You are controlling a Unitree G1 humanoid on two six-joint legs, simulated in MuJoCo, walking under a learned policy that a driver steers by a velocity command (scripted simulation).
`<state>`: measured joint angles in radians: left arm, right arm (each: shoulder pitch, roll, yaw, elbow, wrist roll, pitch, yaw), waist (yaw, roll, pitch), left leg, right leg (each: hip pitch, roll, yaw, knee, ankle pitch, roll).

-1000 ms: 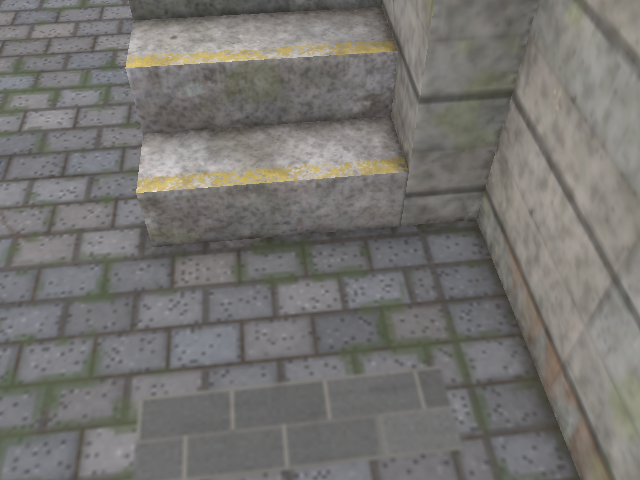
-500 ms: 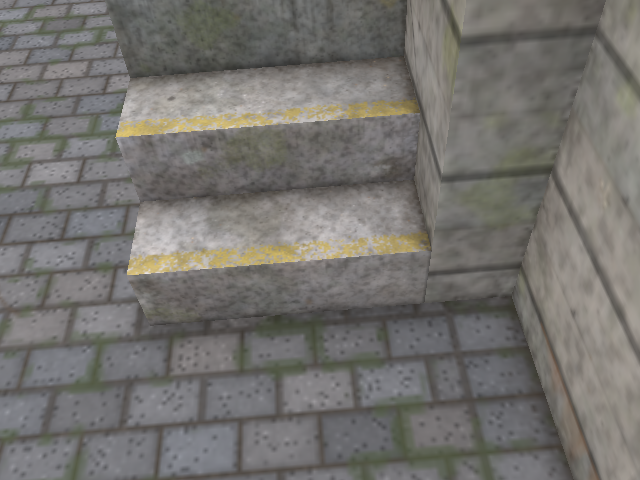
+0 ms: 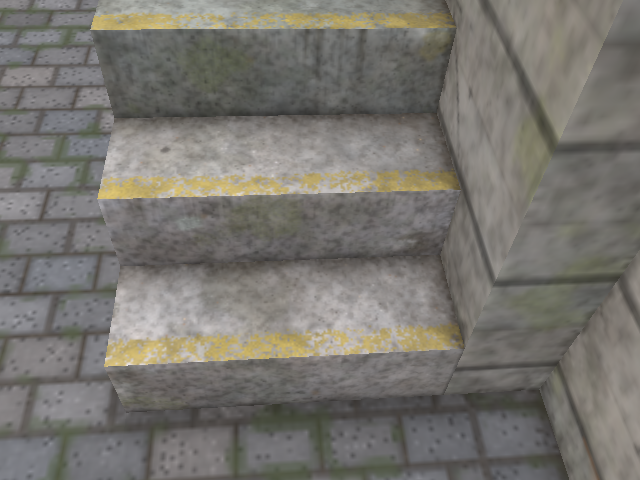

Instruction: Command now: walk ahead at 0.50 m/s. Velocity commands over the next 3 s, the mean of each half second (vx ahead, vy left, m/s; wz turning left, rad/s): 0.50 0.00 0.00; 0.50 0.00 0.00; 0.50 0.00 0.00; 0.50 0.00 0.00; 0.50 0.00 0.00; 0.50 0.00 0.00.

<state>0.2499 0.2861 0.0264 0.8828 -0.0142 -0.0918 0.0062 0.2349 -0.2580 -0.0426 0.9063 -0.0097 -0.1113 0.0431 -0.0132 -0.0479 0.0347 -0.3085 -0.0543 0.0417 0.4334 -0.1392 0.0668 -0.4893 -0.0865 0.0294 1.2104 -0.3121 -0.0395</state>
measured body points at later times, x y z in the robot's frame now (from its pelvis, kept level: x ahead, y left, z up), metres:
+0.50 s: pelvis +0.24 -0.03 +0.00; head +0.26 -0.04 +0.45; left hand +0.38 +0.25 -0.10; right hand +0.33 -0.31 -0.13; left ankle +0.14 +0.10 -0.65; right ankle +0.30 -0.12 -0.74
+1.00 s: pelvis +0.42 +0.04 +0.00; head +0.42 +0.06 +0.45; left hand +0.52 +0.28 -0.14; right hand +0.44 -0.24 -0.13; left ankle +0.42 +0.13 -0.74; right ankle +0.37 -0.08 -0.53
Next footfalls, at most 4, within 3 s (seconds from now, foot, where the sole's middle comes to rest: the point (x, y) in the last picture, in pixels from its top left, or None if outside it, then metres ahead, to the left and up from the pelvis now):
0.38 right None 0.34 -0.13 -0.77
0.84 left None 0.46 0.13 -0.77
1.34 right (378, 315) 0.74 -0.12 -0.57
2.02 left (143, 190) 0.88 0.34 -0.36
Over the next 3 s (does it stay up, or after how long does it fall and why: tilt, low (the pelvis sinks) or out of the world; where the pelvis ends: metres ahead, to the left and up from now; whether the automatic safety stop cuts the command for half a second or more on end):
stays up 1.14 0.16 0.57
